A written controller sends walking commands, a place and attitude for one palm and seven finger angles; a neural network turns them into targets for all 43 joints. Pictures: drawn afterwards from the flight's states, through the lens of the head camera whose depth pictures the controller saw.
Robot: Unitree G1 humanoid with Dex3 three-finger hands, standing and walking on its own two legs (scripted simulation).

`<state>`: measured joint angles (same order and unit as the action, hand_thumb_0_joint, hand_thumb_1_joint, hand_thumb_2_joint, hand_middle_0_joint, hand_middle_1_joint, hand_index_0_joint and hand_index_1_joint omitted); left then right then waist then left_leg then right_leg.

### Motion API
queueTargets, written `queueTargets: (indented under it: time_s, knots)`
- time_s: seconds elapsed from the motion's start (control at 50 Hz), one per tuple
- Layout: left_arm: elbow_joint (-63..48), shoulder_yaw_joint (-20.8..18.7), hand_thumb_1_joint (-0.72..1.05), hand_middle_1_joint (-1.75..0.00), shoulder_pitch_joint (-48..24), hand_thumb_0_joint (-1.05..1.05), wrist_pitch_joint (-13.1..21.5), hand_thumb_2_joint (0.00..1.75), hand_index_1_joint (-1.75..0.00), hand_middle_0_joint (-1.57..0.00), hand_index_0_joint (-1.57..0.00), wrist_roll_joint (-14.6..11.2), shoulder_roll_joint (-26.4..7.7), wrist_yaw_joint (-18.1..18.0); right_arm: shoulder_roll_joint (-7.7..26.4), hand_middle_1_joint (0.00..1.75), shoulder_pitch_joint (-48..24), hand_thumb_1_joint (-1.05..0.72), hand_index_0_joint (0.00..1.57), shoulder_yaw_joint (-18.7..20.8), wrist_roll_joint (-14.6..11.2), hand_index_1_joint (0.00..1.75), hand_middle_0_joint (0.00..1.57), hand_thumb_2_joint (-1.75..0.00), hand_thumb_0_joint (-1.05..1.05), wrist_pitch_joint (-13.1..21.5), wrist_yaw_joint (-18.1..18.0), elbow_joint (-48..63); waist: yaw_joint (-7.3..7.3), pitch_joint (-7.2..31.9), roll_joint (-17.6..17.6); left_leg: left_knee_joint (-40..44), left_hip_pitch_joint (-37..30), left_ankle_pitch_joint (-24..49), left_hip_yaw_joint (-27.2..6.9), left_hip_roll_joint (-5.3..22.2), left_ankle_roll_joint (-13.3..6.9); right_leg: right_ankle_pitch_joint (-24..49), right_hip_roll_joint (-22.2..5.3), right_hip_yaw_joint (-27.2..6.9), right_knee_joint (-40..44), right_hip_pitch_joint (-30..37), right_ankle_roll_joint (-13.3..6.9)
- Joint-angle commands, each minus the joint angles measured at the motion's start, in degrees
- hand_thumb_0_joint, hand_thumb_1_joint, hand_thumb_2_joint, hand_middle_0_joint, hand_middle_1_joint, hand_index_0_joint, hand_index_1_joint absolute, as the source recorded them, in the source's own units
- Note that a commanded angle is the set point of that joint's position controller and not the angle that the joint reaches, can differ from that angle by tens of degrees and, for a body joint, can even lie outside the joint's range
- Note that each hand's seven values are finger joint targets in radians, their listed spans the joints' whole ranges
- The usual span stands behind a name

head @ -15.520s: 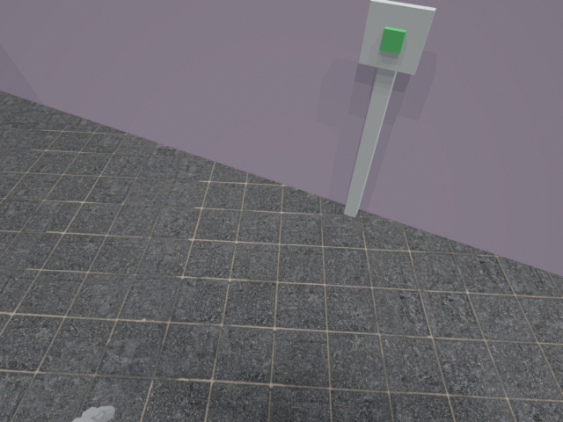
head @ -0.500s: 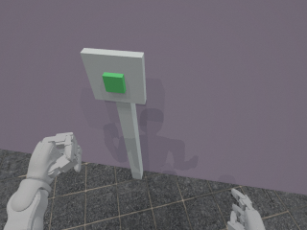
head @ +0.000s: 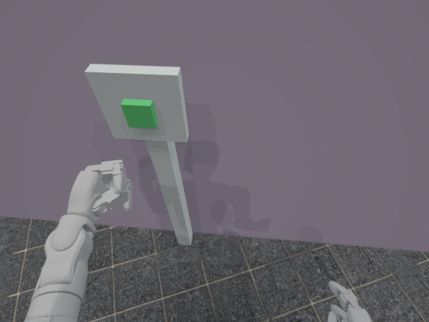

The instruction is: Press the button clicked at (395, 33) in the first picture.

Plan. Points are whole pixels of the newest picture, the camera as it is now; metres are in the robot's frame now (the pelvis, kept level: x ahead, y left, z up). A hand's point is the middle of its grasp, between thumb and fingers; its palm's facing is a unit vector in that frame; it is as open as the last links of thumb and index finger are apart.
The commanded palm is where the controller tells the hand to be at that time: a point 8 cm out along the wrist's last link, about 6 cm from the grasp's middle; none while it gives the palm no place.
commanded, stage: aim a knuckle at the button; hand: left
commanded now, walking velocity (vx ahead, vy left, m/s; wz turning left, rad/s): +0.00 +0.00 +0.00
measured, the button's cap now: (140, 113) +0.52 +0.18 +0.10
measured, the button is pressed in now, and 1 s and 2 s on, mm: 0 0 0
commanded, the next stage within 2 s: press the button with the knuckle in 1.44 s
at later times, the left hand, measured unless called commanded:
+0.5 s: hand (141, 160) +0.40 +0.16 +0.08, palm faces -0.07 -1.00 -0.02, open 3.1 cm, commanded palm +0.39 +0.22 +0.07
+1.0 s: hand (139, 161) +0.41 +0.17 +0.07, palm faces -0.07 -1.00 -0.01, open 3.1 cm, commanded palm +0.39 +0.22 +0.07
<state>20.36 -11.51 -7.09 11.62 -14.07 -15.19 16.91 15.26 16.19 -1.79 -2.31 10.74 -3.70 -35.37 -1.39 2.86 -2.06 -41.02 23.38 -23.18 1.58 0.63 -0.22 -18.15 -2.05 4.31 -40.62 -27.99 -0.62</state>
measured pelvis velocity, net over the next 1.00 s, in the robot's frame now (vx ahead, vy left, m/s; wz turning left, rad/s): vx -0.02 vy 0.01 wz -0.02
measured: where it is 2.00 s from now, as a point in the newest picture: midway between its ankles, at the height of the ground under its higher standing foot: outside the picture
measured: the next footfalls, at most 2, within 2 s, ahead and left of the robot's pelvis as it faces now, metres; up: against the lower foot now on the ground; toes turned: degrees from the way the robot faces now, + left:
none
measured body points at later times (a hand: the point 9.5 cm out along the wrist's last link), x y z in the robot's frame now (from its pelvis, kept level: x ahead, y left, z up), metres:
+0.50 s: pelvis -0.01 +0.00 -0.01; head +0.05 +0.00 +0.44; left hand +0.40 +0.22 +0.08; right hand +0.08 -0.26 -0.12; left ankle -0.02 +0.12 -0.72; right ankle +0.03 -0.11 -0.72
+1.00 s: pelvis -0.02 +0.01 -0.01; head +0.05 +0.01 +0.43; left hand +0.41 +0.23 +0.07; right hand +0.06 -0.25 -0.12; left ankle -0.02 +0.12 -0.72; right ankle +0.03 -0.11 -0.72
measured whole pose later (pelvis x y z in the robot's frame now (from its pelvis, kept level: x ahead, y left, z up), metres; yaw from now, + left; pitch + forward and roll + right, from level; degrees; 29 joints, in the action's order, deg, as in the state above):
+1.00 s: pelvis -0.02 +0.01 -0.01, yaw -1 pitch +10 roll -1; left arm 50.4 -14.4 -33.1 21.7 -10.4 -17.8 14.4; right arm 14.9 18.5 -1.3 -1.7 1.5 -2.4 -36.2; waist -4.2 3.2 -0.5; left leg -46.4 32.9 -24.0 2.5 0.8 -1.2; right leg -17.2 -1.9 3.2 -43.8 -36.9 0.1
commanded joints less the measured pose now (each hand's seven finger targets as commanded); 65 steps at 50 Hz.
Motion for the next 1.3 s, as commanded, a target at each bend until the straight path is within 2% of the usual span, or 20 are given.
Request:
queueTargets:
  time_s: [0.0,0.12,0.16,0.34,0.38,0.46,0.5,0.58,0.6,0.64,0.66,0.7,0.78,0.8,0.88,0.96,1.1,1.16,1.22,1.28]
  knots:
    - [-10.83,-5.95,0.90,-1.50,-21.33,0.00,5.94,0.90,-1.50,-1.30,-1.30,-0.29,-12.16,-2.40,6.85,0.30,-2.41,-0.90,0.20,2.68,-0.12,0.30,0.20,-0.90,0.00,2.05,-0.23,7.73,-0.12,13.44,0.54,5.83,-0.29,16.12,-1.56,-0.95,-0.32,14.52,1.28,-2.48,4.01,11.25,-0.38]
    - [-3.64,-2.49,0.90,-1.50,-27.30,0.00,7.25,0.90,-1.50,-1.30,-1.30,1.00,-9.18,-2.79,6.87,0.30,-0.98,-0.90,0.20,2.82,-0.06,0.30,0.20,-0.90,0.00,0.34,0.29,6.60,-1.44,14.37,0.70,5.06,0.21,15.30,-1.37,-1.05,-0.29,14.83,1.38,-2.61,3.56,9.89,-0.39]
    - [1.16,-4.78,0.90,-1.50,-26.88,0.00,6.82,0.90,-1.50,-1.30,-1.30,0.89,-11.53,-2.46,7.56,0.30,-0.07,-0.90,0.20,2.98,0.04,0.30,0.20,-0.90,0.00,-0.50,0.33,6.27,-1.14,14.34,5.02,4.77,2.43,14.66,-1.34,-0.99,-0.50,14.74,1.53,-2.91,3.67,11.16,-0.25]
    - [4.80,-4.66,0.90,-1.50,-40.30,0.00,10.14,0.90,-1.50,-1.30,-1.30,1.73,-12.41,-2.59,7.16,0.30,1.84,-0.90,0.20,3.17,0.34,0.30,0.20,-0.90,0.00,-3.03,0.71,5.81,-1.85,19.13,-1.51,3.26,0.85,17.09,-1.13,-1.06,-0.33,17.53,1.64,-3.35,1.97,9.64,-0.69]
    - [7.63,-4.59,0.90,-1.50,-41.69,0.00,10.90,0.90,-1.50,-1.30,-1.30,1.83,-12.50,-2.86,7.51,0.30,2.74,-0.90,0.20,3.41,0.37,0.30,0.20,-0.90,0.00,-3.57,0.83,5.16,-2.63,18.92,2.60,2.95,2.01,16.78,-1.50,-0.79,-0.47,17.36,1.92,-3.16,1.71,9.32,-0.51]
    - [16.94,-4.96,0.90,-1.50,-47.31,0.00,10.60,0.90,-1.50,-1.30,-1.30,2.81,-13.43,-3.21,8.04,0.30,4.12,-0.90,0.20,3.17,0.42,0.30,0.20,-0.90,0.00,-4.96,0.85,3.71,-3.78,15.45,3.62,2.81,6.08,12.19,-1.33,-1.14,-0.55,13.31,1.74,-3.34,1.98,6.64,-0.39]
    - [19.00,-4.67,0.90,-1.50,-50.71,0.00,10.89,0.90,-1.50,-1.30,-1.30,3.55,-13.63,-3.38,8.10,0.30,4.72,-0.90,0.20,3.33,0.43,0.30,0.20,-0.90,0.00,-5.51,0.98,3.50,-4.18,16.64,1.86,2.41,5.73,12.35,-1.41,-1.13,-0.58,13.16,1.74,-3.33,1.38,5.21,-0.48]
    - [15.09,-9.15,0.90,-1.50,-43.78,0.00,13.01,0.90,-1.50,-1.30,-1.30,3.49,-17.15,-3.39,8.02,0.30,5.60,-0.90,0.20,3.71,1.09,0.30,0.20,-0.90,0.00,-6.12,1.69,5.70,-0.20,27.09,-1.45,1.90,2.55,20.99,-1.44,-1.04,-0.15,20.34,1.82,-3.47,-1.00,11.19,-1.19]
    - [13.57,-7.75,0.90,-1.50,-43.41,0.00,13.37,0.90,-1.50,-1.30,-1.30,3.15,-15.28,-3.23,7.68,0.30,5.37,-0.90,0.20,3.77,1.03,0.30,0.20,-0.90,0.00,-6.19,1.90,6.13,-0.66,27.55,-2.25,1.67,1.46,22.90,-1.14,-0.81,-0.08,21.84,1.95,-3.41,-0.94,10.90,-1.05]
    - [13.51,-7.68,0.90,-1.50,-41.39,0.00,13.44,0.90,-1.50,-1.30,-1.30,2.36,-14.30,-3.07,7.66,0.30,5.67,-0.90,0.20,3.91,0.96,0.30,0.20,-0.90,0.00,-6.47,2.16,6.35,-0.92,25.84,1.36,1.80,2.70,22.77,-0.86,-0.50,-0.29,22.34,2.29,-3.33,-0.33,11.31,-0.78]
    - [15.31,-8.87,0.90,-1.50,-40.10,0.00,13.24,0.90,-1.50,-1.30,-1.30,2.10,-15.59,-3.09,8.04,0.30,6.13,-0.90,0.20,3.94,0.96,0.30,0.20,-0.90,0.00,-6.80,2.09,6.13,-1.14,23.88,5.29,2.17,5.05,21.29,-1.01,-0.37,-0.52,21.75,2.48,-3.17,-0.10,11.91,-0.70]
    - [16.54,-9.16,0.90,-1.50,-39.89,0.00,12.43,0.90,-1.50,-1.30,-1.30,2.17,-15.85,-2.85,8.34,0.30,5.77,-0.90,0.20,4.06,0.53,0.30,0.20,-0.90,0.00,-7.33,1.93,6.31,-1.72,19.75,6.26,3.04,7.59,16.66,-0.24,-0.52,-0.66,19.06,2.32,-3.41,0.96,10.78,-0.38]
    - [16.05,-5.86,0.90,-1.50,-43.17,0.00,12.08,0.90,-1.50,-1.30,-1.30,3.00,-13.34,-2.16,7.92,0.30,4.94,-0.90,0.20,3.71,0.30,0.30,0.20,-0.90,0.00,-7.75,1.70,6.63,-2.63,16.21,0.17,3.34,6.70,11.90,-0.25,-0.76,-0.68,12.82,2.27,-3.38,1.83,6.13,-0.82]
    - [16.06,-5.22,0.90,-1.50,-46.15,0.00,12.36,0.90,-1.50,-1.30,-1.30,2.88,-13.28,-2.21,7.97,0.30,5.06,-0.90,0.20,3.66,0.21,0.30,0.20,-0.90,0.00,-7.81,1.50,6.15,-3.73,15.55,1.58,3.16,6.45,10.74,-0.64,-0.54,-0.82,11.42,2.38,-3.21,2.13,4.65,-0.70]
    - [14.16,-4.72,0.90,-1.50,-51.44,0.00,14.44,0.90,-1.50,-1.30,-1.30,2.50,-13.63,-2.34,7.98,0.30,5.23,-0.90,0.20,3.68,0.37,0.30,0.20,-0.90,0.00,-7.34,1.04,5.47,-4.11,19.79,0.18,2.64,3.84,10.12,-1.72,-0.44,-0.74,9.54,2.62,-3.31,1.58,4.32,-0.86]
    - [17.22,-5.02,0.90,-1.50,-55.42,0.00,14.67,0.90,-1.50,-1.30,-1.30,2.91,-14.74,-3.01,8.31,0.30,5.55,-0.90,0.20,3.44,0.53,0.30,0.20,-0.90,0.00,-7.03,0.78,4.10,-4.81,19.97,-1.01,2.33,2.64,10.55,-2.91,-0.27,-0.40,8.81,2.69,-2.56,0.69,1.88,-0.97]
    - [22.85,-4.75,0.90,-1.50,-47.35,0.00,11.92,0.90,-1.50,-1.30,-1.30,3.59,-11.94,-3.70,8.34,0.30,5.93,-0.90,0.20,3.46,0.72,0.30,0.20,-0.90,0.00,-7.58,2.00,5.52,-3.01,20.03,1.19,1.71,4.47,16.03,-2.32,-0.39,-0.06,13.90,2.50,-2.02,-0.53,2.92,-1.05]
    - [21.96,-7.70,0.90,-1.50,-45.33,0.00,11.95,0.90,-1.50,-1.30,-1.30,3.69,-15.29,-4.03,8.73,0.30,6.24,-0.90,0.20,3.62,0.90,0.30,0.20,-0.90,0.00,-8.32,2.10,6.51,-2.09,20.12,4.24,1.49,6.84,16.84,-1.84,-0.46,-0.39,15.91,2.50,-2.37,-0.85,5.68,-1.04]
    - [13.75,-6.81,0.90,-1.50,-45.26,0.00,13.37,0.90,-1.50,-1.30,-1.30,3.59,-14.10,-4.14,7.84,0.30,5.67,-0.90,0.20,3.87,0.90,0.30,0.20,-0.90,0.00,-8.44,2.41,7.89,-1.29,24.11,-0.91,1.00,3.21,22.51,-1.28,-0.29,-0.18,20.14,2.40,-2.95,-1.35,7.30,-1.05]
    - [8.42,-6.28,0.90,-1.50,-44.01,0.00,14.35,0.90,-1.50,-1.30,-1.30,2.90,-13.81,-4.15,7.66,0.30,5.81,-0.90,0.20,4.15,0.81,0.30,0.20,-0.90,0.00,-8.26,2.43,7.76,-1.87,25.82,-1.00,0.68,0.21,25.30,-1.64,0.29,-0.09,21.17,2.75,-2.91,-0.98,7.32,-0.81]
